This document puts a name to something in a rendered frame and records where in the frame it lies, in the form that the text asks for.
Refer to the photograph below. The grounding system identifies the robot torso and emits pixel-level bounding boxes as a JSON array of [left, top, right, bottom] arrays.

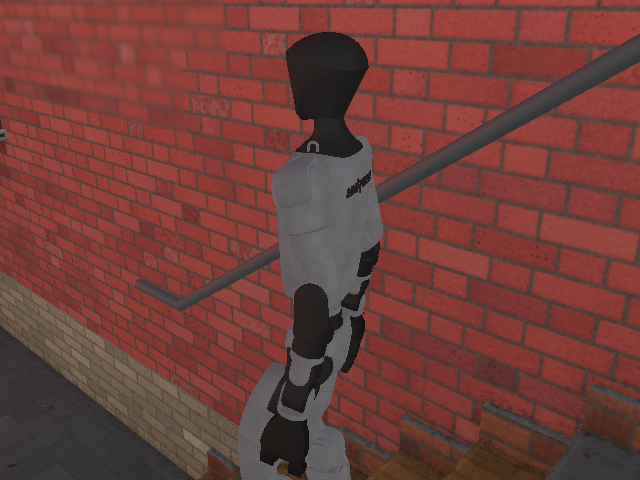
[[276, 141, 371, 385]]

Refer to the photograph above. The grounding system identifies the robot right hand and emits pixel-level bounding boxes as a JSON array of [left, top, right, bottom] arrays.
[[341, 312, 365, 373]]

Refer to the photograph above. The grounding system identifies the robot left forearm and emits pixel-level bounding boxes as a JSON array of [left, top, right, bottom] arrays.
[[277, 283, 334, 421]]

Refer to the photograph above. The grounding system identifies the robot right thigh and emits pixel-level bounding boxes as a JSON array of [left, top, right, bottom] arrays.
[[305, 323, 358, 472]]

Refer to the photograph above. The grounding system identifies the robot left hand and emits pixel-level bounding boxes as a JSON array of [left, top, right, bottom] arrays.
[[260, 412, 309, 478]]

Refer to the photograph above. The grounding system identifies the right robot upper arm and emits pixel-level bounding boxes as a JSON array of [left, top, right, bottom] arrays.
[[354, 136, 383, 252]]

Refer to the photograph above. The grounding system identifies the robot right forearm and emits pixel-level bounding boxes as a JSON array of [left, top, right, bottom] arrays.
[[341, 241, 380, 317]]

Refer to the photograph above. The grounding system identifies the left robot upper arm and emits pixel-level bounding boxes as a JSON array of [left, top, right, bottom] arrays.
[[271, 156, 341, 313]]

